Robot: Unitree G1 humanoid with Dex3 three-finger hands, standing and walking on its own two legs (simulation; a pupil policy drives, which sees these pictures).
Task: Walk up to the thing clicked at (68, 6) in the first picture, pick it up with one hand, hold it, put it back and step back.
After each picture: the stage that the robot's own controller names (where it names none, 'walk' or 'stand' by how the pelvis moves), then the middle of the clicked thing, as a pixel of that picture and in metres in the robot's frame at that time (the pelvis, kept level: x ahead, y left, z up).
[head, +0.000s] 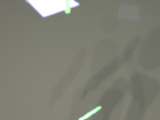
stand; (67, 4) +2.26 +0.24 -0.65
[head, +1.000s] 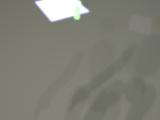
walk; (77, 10) +2.11 +0.15 -0.63
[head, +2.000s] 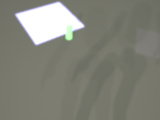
walk; (69, 29) +1.44 +0.15 -0.64
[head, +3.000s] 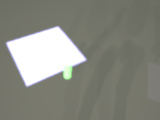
walk; (67, 68) +0.94 +0.10 -0.65
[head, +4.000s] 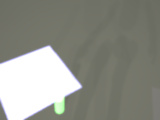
walk; (59, 102) +0.61 +0.13 -0.64
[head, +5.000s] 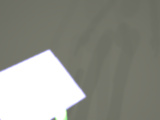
stand; (61, 118) +0.44 +0.13 -0.63
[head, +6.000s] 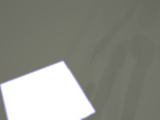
stand; out of the picture +0.40 +0.10 -0.66
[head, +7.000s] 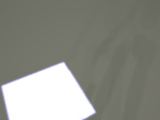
stand; out of the picture +0.41 +0.11 -0.66
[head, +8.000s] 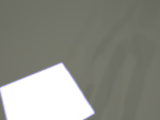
stand; out of the picture +0.40 +0.12 -0.66
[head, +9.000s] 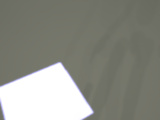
stand; out of the picture +0.39 +0.13 -0.66
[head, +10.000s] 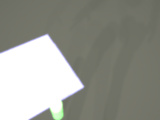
go down; (57, 110) +0.41 +0.13 -0.59
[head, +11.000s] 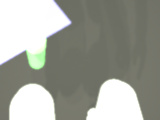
go down; (36, 52) +0.48 +0.16 -0.23
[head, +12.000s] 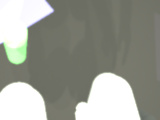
close in; (15, 46) +0.47 +0.18 -0.20
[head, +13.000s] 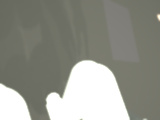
close; out of the picture +0.47 +0.21 -0.16
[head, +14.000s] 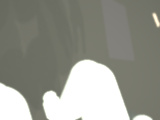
close; out of the picture +0.46 +0.22 -0.16
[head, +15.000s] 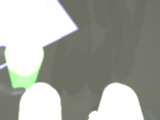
lift; (24, 71) +0.34 +0.20 -0.02
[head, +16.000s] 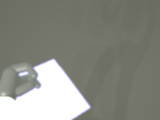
go down; out of the picture +0.42 +0.01 -0.68
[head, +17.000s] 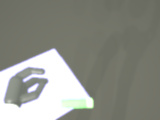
stand; (76, 103) +0.57 +0.04 -0.69
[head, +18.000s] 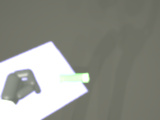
crouch; (73, 78) +0.76 +0.04 -0.67
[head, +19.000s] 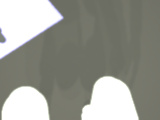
lower; out of the picture +0.98 +0.12 -0.32
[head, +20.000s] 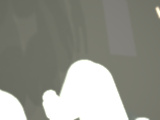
lower; out of the picture +1.11 +0.33 -0.26
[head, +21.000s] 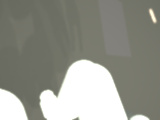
lower; out of the picture +1.26 +0.40 -0.26
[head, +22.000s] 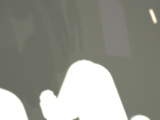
lower; out of the picture +1.40 +0.45 -0.26
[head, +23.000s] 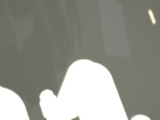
lower; out of the picture +1.55 +0.49 -0.26
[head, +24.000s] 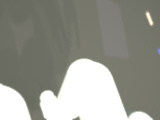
loosen; out of the picture +1.70 +0.53 -0.25
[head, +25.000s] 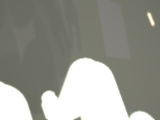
withdraw; out of the picture +1.85 +0.57 -0.25
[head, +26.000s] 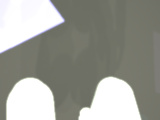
walk; out of the picture +2.03 +0.44 -0.30
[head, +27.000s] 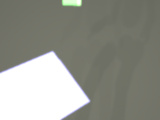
stand; (71, 2) +2.13 +0.06 -0.66
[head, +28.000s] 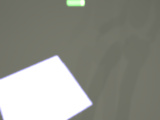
stand; (75, 2) +2.29 +0.05 -0.69
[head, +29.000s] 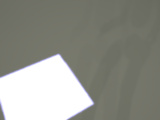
stand; out of the picture +2.43 +0.05 -0.69
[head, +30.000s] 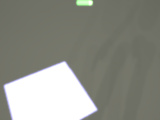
walk; (84, 2) +2.59 +0.01 -0.75
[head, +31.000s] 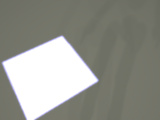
walk; out of the picture +2.83 +0.12 -0.73
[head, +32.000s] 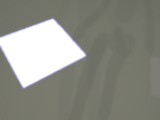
walk; out of the picture +3.27 +0.22 -0.71
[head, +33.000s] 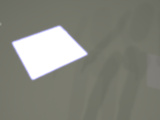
stand; out of the picture +3.65 +0.27 -0.72
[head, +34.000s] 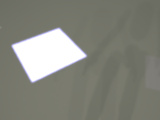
stand; out of the picture +3.79 +0.27 -0.75
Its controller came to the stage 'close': yes
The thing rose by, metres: 0.30
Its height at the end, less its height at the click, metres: -0.09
